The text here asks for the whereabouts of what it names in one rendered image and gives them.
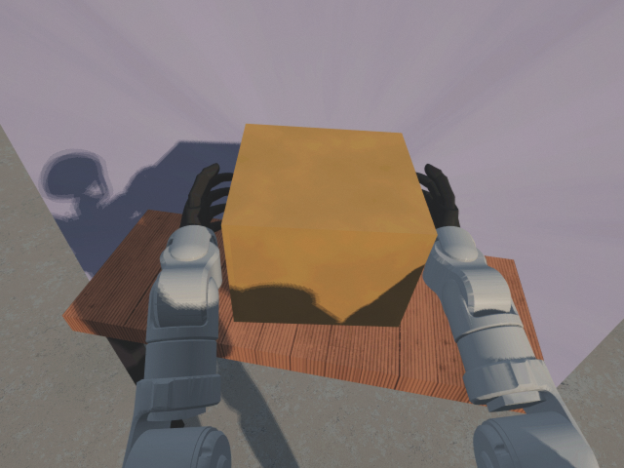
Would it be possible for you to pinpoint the table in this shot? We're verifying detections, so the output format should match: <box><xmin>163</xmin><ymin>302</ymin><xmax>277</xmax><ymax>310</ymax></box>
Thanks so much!
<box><xmin>62</xmin><ymin>210</ymin><xmax>544</xmax><ymax>428</ymax></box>

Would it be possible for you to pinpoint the left robot upper arm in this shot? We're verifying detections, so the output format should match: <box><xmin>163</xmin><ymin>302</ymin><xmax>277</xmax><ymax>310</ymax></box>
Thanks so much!
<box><xmin>125</xmin><ymin>426</ymin><xmax>231</xmax><ymax>468</ymax></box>

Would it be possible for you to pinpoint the right robot upper arm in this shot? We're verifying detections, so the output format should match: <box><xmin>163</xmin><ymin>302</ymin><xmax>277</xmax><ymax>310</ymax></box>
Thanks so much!
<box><xmin>473</xmin><ymin>411</ymin><xmax>597</xmax><ymax>468</ymax></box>

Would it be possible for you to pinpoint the right robot forearm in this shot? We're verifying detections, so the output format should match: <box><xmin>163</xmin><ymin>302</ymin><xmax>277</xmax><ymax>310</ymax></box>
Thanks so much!
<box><xmin>422</xmin><ymin>226</ymin><xmax>600</xmax><ymax>468</ymax></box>

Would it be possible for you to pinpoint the robot right hand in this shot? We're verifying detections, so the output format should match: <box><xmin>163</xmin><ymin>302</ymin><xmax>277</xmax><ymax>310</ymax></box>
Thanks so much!
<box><xmin>416</xmin><ymin>164</ymin><xmax>460</xmax><ymax>229</ymax></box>

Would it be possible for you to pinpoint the robot left hand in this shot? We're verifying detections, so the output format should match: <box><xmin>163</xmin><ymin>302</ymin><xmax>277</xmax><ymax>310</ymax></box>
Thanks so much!
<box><xmin>179</xmin><ymin>163</ymin><xmax>233</xmax><ymax>232</ymax></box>

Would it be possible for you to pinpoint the left robot forearm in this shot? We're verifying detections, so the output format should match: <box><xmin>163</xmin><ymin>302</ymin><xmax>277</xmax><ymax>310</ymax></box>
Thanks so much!
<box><xmin>122</xmin><ymin>225</ymin><xmax>222</xmax><ymax>468</ymax></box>

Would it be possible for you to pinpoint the carton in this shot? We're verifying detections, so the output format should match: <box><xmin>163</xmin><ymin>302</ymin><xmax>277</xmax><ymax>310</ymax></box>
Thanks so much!
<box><xmin>221</xmin><ymin>124</ymin><xmax>438</xmax><ymax>327</ymax></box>

